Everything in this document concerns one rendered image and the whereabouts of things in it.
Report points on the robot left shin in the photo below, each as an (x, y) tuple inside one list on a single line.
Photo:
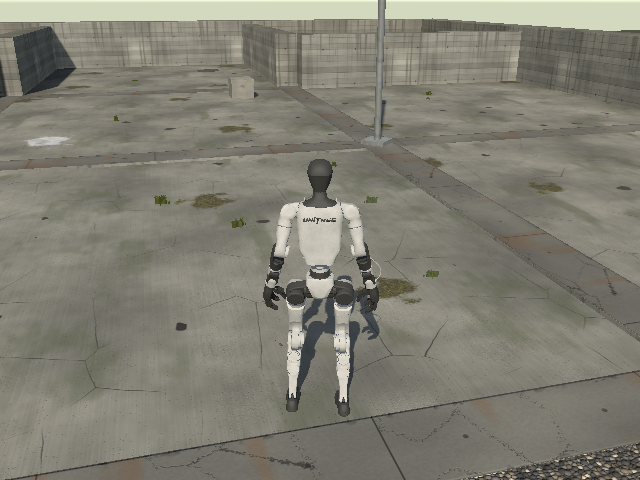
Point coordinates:
[(293, 365)]

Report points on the robot right forearm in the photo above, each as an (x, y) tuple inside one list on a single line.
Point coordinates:
[(366, 270)]

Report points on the left robot upper arm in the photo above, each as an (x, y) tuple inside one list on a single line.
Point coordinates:
[(288, 212)]

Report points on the robot left forearm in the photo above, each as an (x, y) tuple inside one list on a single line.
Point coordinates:
[(274, 269)]

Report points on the right robot upper arm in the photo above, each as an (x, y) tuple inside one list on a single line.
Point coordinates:
[(351, 212)]

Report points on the right robot hand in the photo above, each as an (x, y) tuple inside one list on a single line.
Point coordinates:
[(373, 300)]

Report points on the robot right foot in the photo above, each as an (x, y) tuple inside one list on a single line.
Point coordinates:
[(343, 408)]

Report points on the left robot hand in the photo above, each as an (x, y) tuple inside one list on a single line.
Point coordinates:
[(268, 294)]

